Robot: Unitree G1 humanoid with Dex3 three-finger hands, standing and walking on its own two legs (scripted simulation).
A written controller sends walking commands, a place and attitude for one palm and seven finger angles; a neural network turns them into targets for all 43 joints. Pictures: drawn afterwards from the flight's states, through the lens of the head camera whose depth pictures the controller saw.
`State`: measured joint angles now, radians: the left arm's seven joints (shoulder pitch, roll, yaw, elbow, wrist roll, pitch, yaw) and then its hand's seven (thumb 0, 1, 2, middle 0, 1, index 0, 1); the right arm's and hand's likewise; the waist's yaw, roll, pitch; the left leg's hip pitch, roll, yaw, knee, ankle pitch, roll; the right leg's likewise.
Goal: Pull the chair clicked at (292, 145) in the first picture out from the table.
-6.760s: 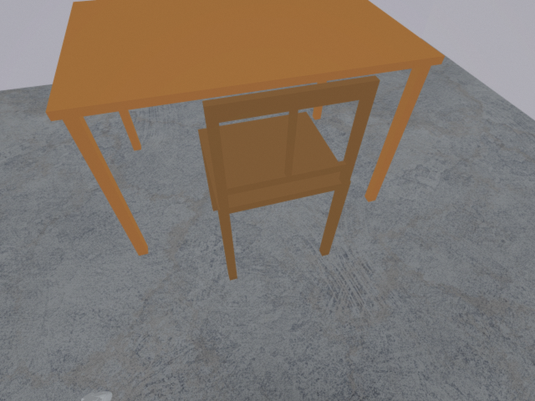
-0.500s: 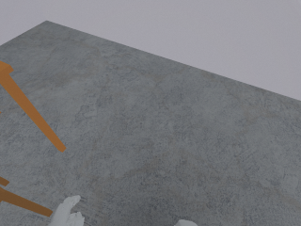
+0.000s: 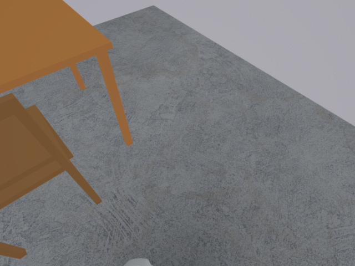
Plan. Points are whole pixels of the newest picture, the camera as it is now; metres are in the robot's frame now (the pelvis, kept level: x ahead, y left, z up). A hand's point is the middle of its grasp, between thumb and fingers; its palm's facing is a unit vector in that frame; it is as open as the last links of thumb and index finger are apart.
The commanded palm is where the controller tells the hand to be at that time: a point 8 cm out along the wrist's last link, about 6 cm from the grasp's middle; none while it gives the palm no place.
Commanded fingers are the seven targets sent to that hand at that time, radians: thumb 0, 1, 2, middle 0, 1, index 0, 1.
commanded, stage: turn to face it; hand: left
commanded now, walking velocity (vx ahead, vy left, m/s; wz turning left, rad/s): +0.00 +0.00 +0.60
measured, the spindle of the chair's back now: out of the picture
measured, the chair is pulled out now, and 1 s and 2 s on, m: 0.00 0.00 0.00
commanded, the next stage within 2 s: take the last steps up to it in 1.14 s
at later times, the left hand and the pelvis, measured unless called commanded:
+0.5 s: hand out of the picture +0.07 +0.26 -0.14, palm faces +0.28 -0.92 -0.28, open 7.4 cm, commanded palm none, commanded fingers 0.00 0.90 0.90 -0.20 -0.30 -0.20 -0.30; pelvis +0.01 +0.02 +0.00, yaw +16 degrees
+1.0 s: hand out of the picture -0.07 +0.17 -0.15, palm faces +0.57 -0.78 -0.28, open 7.4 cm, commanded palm none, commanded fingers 0.00 0.90 0.90 -0.20 -0.30 -0.20 -0.30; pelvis +0.00 -0.02 +0.01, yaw +34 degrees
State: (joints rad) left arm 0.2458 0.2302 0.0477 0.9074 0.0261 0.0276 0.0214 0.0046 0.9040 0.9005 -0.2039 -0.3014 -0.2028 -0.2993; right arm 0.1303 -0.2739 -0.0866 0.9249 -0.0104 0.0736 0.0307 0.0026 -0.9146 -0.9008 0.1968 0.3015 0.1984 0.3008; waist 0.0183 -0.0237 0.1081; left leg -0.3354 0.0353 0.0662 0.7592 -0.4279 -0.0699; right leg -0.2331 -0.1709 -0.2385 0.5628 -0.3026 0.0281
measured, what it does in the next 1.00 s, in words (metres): steps on the spot, turning left: left foot, then right foot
